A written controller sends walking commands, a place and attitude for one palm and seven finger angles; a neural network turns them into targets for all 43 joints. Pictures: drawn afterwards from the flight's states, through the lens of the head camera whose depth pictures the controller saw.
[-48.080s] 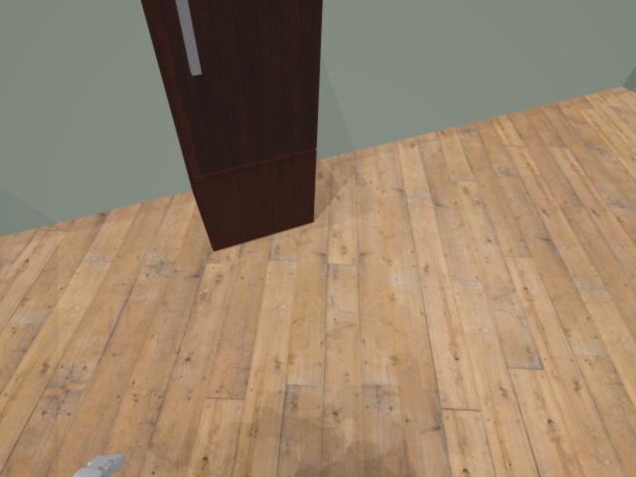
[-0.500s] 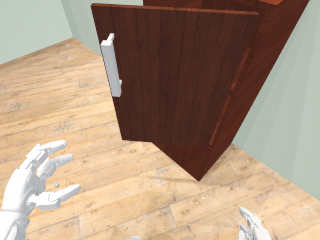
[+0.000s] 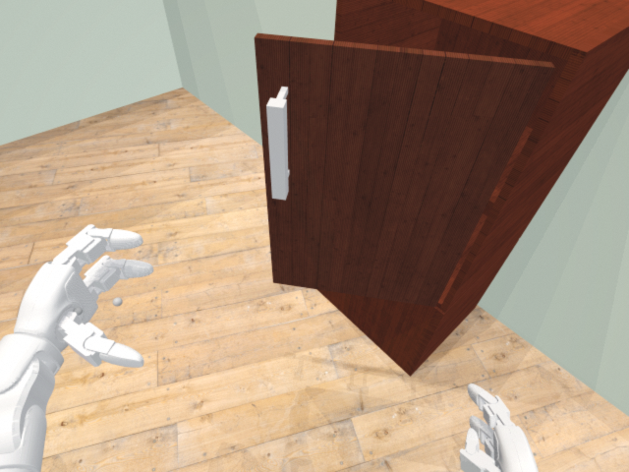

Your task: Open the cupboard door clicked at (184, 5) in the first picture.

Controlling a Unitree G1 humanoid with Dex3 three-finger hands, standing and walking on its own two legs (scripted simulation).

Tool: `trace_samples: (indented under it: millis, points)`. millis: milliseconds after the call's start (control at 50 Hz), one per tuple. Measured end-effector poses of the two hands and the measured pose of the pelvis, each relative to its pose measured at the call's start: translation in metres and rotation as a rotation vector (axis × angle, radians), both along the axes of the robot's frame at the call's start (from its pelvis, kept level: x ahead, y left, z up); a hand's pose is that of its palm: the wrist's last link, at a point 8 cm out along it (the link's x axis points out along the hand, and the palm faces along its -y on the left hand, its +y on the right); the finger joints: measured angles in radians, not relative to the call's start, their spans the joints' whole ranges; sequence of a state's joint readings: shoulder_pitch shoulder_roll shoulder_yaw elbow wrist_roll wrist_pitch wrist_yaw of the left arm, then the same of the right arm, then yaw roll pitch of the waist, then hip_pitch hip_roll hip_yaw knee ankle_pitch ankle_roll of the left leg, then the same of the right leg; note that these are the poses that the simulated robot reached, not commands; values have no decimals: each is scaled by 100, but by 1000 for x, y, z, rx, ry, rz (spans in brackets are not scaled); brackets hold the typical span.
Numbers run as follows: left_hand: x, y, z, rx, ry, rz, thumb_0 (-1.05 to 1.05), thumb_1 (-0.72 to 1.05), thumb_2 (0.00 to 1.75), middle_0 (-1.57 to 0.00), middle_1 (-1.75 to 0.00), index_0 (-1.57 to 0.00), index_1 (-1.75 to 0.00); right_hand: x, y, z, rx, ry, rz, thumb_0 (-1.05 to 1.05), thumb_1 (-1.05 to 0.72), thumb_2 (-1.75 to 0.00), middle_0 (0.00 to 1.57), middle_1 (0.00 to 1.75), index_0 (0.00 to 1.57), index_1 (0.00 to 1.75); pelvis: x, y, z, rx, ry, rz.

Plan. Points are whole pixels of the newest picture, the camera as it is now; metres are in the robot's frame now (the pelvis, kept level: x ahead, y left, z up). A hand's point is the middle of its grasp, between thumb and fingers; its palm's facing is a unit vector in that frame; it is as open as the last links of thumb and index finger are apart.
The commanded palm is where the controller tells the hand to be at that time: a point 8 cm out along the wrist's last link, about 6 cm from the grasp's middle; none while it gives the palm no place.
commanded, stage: raise the hand with hooked fingers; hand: left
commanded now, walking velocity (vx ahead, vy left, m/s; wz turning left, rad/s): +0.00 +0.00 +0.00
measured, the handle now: (281, 145) +0.58 +0.11 +0.12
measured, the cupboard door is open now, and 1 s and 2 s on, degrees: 39 39 39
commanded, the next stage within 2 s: move the hooked fingers beside the handle in 0.76 s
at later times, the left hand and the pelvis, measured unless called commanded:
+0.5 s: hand (119, 270) +0.29 +0.25 +0.13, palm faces -0.04 -1.00 -0.05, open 14.0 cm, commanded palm +0.26 +0.30 +0.14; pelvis +0.00 -0.02 +0.01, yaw +0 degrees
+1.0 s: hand (150, 256) +0.31 +0.23 +0.14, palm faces +0.00 -1.00 -0.02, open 14.0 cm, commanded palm +0.29 +0.28 +0.14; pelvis +0.01 -0.05 +0.01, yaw +0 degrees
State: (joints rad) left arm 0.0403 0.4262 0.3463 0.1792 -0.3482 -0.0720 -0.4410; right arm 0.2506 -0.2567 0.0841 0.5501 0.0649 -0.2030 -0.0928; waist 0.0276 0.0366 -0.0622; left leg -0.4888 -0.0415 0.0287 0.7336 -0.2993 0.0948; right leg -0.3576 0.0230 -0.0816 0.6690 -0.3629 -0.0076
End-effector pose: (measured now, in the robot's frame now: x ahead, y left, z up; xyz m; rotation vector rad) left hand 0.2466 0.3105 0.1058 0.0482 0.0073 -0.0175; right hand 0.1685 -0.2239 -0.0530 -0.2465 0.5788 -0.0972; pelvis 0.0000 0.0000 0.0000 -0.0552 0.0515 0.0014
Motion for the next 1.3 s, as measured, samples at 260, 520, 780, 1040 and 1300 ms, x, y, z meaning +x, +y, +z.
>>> trace_samples:
  millis: [260,520,780,1040,1300]
  points:
    - [16,18,42,25,-71,30,-2,-50,30,-30,-120,-30,-120,-24,-11,0,-23,53,-22,2,-90,-90,20,30,21,30,-6,-4,10,14,-42,3]
    - [22,-4,29,-4,-3,-12,-2,-50,30,-30,-120,-30,-120,-26,-40,4,-34,56,-51,2,-90,-90,20,30,20,30,1,-19,13,22,-34,-3]
    - [27,-19,39,6,-12,4,-2,-50,30,-30,-120,-30,-120,-5,-52,0,-3,35,-40,2,-90,-90,20,30,20,30,7,-37,14,32,-32,0]
    - [50,-31,31,-28,-11,20,-2,-50,30,-30,-120,-30,-120,-8,-69,-7,-16,76,-59,2,-90,-90,20,30,20,30,8,-49,11,36,-16,-1]
    - [104,-41,31,-42,2,-29,-2,-50,30,-30,-120,-30,-120,-40,-80,-18,-27,184,-144,1,-91,-90,20,30,20,30,13,-43,9,36,26,-25]
